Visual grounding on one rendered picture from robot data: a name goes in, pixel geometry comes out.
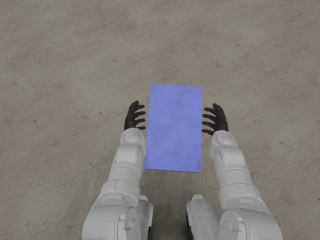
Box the right robot thigh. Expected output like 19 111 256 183
186 199 220 240

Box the robot right upper arm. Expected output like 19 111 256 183
218 207 283 240

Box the robot left upper arm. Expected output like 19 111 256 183
82 204 141 240

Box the robot right forearm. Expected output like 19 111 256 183
209 130 283 238

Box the robot left forearm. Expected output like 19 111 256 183
82 127 147 238

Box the carton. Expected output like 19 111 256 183
144 84 203 173

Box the left robot hand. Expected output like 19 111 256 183
124 100 146 131

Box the right robot hand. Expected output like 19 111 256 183
202 103 229 136

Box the robot left shin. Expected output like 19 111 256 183
139 195 149 234

